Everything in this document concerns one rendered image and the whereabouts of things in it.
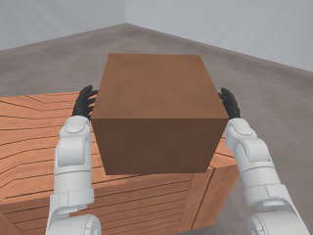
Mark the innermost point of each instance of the left robot forearm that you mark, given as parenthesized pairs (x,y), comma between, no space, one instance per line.
(72,169)

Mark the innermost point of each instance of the robot left upper arm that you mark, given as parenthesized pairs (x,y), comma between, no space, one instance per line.
(86,224)

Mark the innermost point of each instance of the robot right upper arm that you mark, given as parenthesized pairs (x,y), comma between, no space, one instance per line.
(275,223)

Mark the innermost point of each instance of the right robot forearm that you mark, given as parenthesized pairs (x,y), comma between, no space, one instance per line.
(263,188)

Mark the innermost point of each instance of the robot left hand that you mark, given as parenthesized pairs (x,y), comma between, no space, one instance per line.
(81,107)

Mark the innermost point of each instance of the pedestal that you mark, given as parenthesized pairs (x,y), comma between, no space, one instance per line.
(126,204)

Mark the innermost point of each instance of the carton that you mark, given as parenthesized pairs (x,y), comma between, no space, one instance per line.
(157,114)

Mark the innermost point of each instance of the robot right hand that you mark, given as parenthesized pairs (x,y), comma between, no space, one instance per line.
(230,104)

